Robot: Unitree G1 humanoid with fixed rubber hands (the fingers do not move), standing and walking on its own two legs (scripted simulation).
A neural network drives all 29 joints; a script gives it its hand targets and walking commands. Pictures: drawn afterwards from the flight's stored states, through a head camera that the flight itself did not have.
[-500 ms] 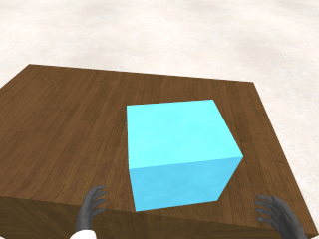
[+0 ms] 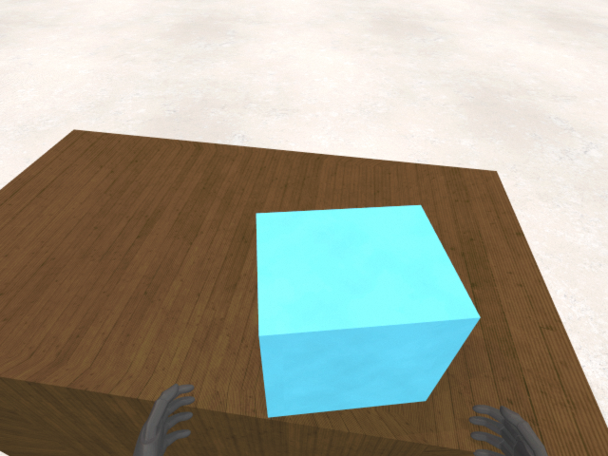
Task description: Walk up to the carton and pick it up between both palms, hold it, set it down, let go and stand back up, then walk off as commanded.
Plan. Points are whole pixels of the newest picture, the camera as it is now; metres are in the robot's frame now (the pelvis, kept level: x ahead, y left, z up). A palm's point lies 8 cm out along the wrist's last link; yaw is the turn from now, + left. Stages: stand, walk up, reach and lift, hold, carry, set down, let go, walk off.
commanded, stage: set down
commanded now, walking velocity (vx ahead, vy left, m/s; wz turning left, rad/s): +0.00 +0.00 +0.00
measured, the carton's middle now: (344, 311) +0.35 -0.03 +0.01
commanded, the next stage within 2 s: let go in 1.08 s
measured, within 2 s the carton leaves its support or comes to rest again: neither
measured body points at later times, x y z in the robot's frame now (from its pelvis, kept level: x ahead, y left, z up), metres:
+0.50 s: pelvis -0.01 +0.00 +0.00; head -0.01 +0.02 +0.45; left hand +0.16 +0.21 -0.06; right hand +0.18 -0.26 -0.04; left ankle -0.02 +0.14 -0.75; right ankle -0.01 -0.11 -0.75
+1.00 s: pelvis -0.01 +0.01 +0.00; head -0.01 +0.04 +0.45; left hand +0.16 +0.22 -0.09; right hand +0.18 -0.25 -0.04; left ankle -0.02 +0.14 -0.75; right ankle -0.01 -0.11 -0.75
